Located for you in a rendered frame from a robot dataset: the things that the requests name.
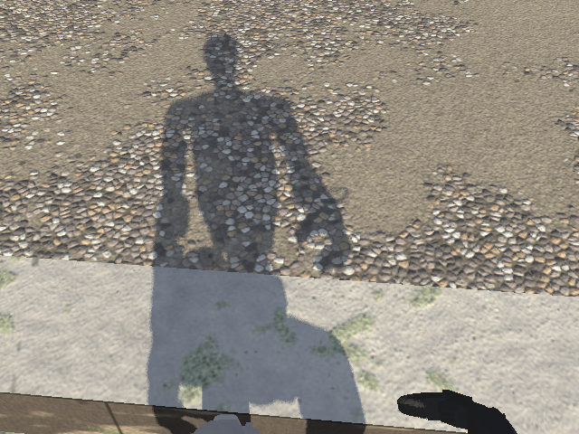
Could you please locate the robot left shin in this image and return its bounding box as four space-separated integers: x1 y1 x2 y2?
194 414 241 434

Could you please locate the right robot hand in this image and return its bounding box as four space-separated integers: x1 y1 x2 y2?
397 390 517 434

